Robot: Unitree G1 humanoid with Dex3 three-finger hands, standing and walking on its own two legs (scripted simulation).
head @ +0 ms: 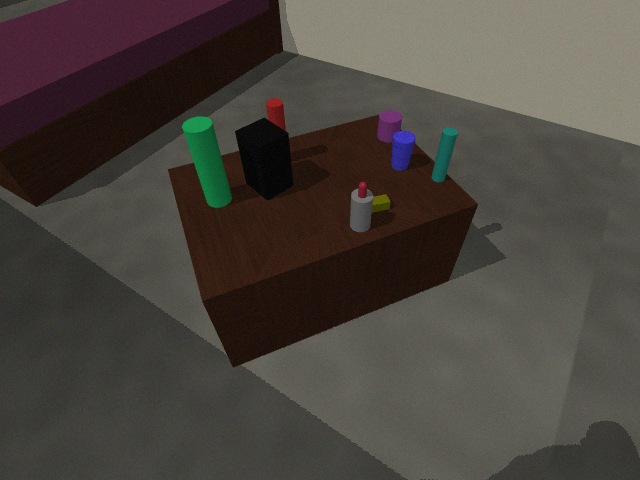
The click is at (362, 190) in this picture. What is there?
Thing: necked bottle
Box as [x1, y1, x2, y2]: [350, 181, 372, 231]
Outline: 363,181 360,182 359,187 351,193 350,226 352,229 356,231 366,230 369,227 372,193 366,188 366,183
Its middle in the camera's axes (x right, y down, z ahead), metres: +0.11 -0.09 +1.10
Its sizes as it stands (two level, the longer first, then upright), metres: 0.062 0.062 0.165
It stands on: a support 0.41 m high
